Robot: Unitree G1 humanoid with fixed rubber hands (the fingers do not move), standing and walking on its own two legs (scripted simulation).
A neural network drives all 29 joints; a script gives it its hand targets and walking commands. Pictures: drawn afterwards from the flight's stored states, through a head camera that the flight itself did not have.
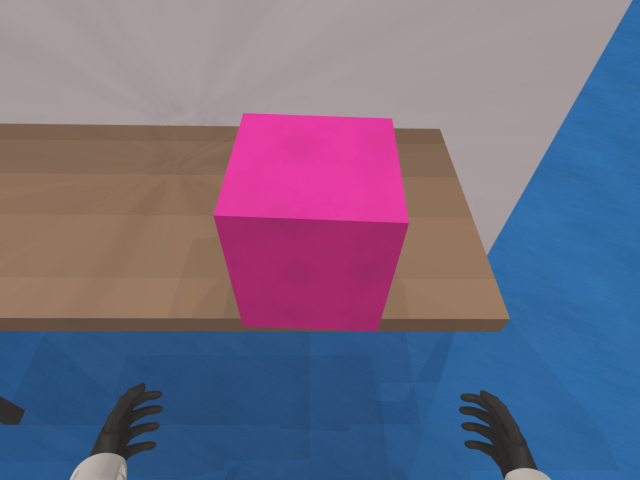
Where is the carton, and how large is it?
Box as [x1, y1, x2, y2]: [213, 113, 408, 331]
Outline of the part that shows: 243,113 213,215 242,324 248,326 376,331 408,224 391,119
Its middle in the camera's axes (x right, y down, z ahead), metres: -0.01 -0.01 +0.58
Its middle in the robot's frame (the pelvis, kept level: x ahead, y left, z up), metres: +0.43 +0.01 +0.04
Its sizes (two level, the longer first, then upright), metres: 0.210 0.200 0.250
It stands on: a table, 0.70 m high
